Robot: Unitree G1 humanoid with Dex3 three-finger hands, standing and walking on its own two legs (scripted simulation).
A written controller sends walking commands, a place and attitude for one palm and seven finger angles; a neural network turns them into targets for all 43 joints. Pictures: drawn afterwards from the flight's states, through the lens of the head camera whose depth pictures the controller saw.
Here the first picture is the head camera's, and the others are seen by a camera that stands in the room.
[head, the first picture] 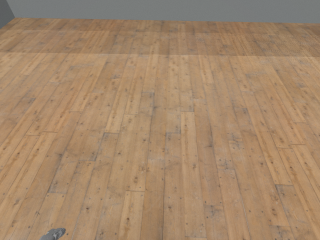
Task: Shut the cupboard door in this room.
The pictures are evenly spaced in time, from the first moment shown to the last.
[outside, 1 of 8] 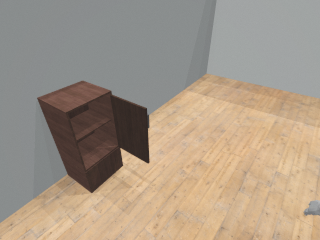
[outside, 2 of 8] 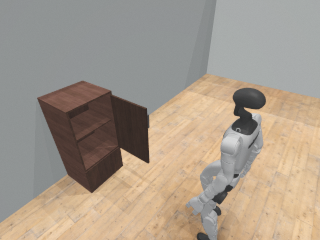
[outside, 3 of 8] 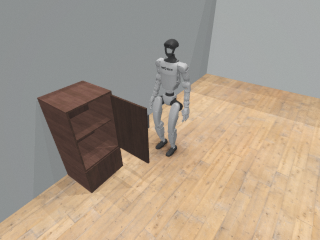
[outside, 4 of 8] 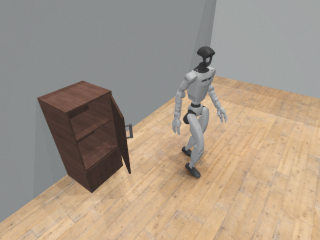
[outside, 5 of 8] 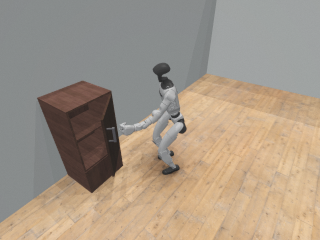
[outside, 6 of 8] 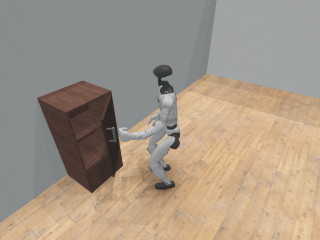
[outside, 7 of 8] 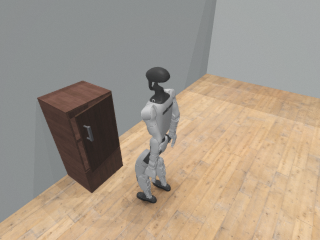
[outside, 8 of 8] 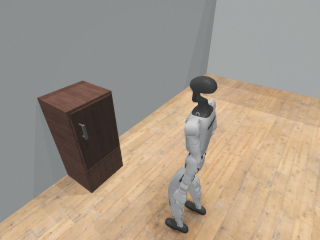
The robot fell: no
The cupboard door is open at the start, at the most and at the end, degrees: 89 89 0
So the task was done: yes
